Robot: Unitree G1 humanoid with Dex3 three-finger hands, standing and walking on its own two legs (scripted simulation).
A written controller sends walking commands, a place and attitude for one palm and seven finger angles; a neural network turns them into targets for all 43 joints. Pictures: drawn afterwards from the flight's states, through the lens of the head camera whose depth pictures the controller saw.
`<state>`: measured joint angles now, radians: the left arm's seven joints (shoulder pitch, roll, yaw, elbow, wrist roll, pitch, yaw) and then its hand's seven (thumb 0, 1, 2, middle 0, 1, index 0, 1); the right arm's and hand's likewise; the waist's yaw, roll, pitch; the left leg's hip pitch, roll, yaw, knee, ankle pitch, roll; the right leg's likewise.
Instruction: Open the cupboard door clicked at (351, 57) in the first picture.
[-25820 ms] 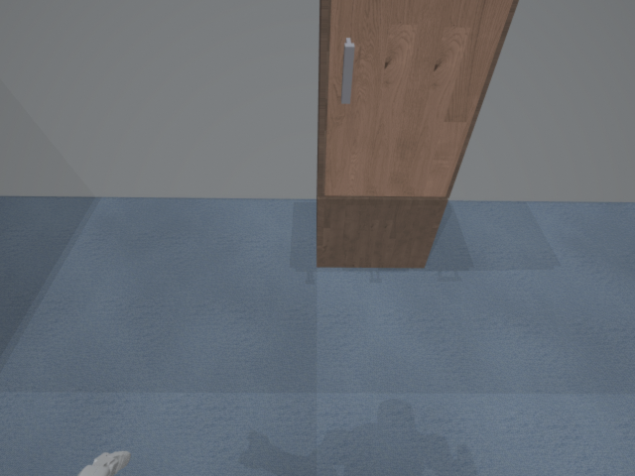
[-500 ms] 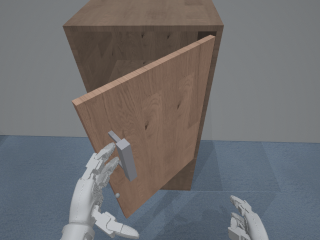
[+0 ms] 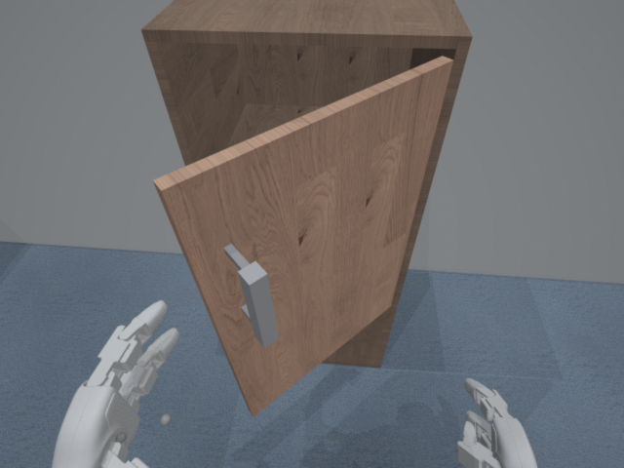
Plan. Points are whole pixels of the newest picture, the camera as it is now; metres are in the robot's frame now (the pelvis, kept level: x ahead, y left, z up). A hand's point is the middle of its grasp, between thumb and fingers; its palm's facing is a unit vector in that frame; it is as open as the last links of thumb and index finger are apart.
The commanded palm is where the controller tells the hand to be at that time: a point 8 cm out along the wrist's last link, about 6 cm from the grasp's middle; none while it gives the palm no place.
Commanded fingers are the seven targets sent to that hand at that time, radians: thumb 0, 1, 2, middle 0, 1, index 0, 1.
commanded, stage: draw the hand back to the body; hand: left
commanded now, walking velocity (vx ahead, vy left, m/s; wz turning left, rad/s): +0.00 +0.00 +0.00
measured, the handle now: (250, 296) +0.29 +0.10 +0.10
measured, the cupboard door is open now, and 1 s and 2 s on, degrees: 45 45 45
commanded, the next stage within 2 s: step back with the hand held close in 1.68 s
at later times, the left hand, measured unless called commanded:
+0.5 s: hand (135, 408) +0.15 +0.18 +0.13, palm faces +0.00 -1.00 -0.06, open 16.3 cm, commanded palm +0.12 +0.24 +0.14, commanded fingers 0.00 -0.47 0.31 -0.15 -0.30 -0.15 -0.30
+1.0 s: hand (67, 343) +0.19 +0.24 +0.16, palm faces +0.32 -0.87 -0.38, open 12.8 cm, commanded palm +0.15 +0.29 +0.19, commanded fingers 0.00 0.41 0.69 -0.18 -0.30 -0.18 -0.30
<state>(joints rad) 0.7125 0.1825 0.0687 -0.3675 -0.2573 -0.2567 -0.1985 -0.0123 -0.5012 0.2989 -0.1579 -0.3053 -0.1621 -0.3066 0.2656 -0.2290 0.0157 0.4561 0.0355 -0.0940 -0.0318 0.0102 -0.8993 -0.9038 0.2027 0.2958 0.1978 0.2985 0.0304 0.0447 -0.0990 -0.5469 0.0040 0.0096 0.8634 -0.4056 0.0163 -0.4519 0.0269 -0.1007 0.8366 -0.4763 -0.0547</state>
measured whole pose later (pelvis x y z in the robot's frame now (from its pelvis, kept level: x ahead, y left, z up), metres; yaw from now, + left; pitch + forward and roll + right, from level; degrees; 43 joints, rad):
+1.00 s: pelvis +0.01 +0.02 +0.04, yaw -1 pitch -3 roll -1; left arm 0.59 0.33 0.19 -0.47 -0.05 -0.05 0.12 0.00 0.07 0.55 -0.17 -0.30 -0.18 -0.30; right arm 0.20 -0.22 0.05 0.60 0.00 -0.12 -0.09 0.01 -0.90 -0.90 0.20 0.30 0.20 0.30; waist 0.07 0.05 0.00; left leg -0.19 -0.02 0.04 0.50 -0.26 0.04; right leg -0.09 0.02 -0.06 0.45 -0.31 -0.03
